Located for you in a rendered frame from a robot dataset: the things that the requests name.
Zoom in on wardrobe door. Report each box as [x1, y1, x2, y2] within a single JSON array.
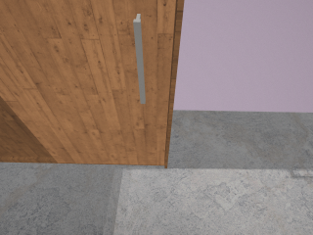
[[0, 96, 53, 158], [0, 0, 176, 165]]

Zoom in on handle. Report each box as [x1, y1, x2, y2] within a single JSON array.
[[133, 14, 146, 104]]

